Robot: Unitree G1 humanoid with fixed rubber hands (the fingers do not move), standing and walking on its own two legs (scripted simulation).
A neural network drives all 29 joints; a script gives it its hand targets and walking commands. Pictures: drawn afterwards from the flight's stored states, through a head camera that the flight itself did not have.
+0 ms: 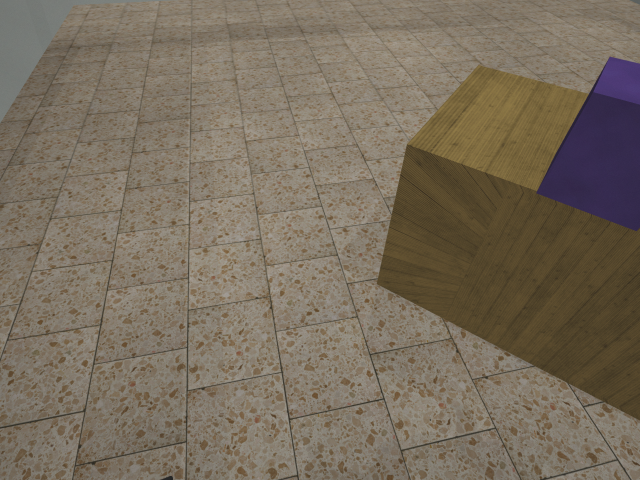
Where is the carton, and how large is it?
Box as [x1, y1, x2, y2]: [536, 57, 639, 230]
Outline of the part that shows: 609,57 557,150 536,192 636,230 639,227 639,64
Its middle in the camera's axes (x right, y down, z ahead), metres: +0.66 -0.21 +0.84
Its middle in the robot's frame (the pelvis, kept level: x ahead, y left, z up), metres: +0.80 -0.63 +0.00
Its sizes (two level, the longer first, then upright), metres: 0.210 0.200 0.250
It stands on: a pedestal, 0.64 m high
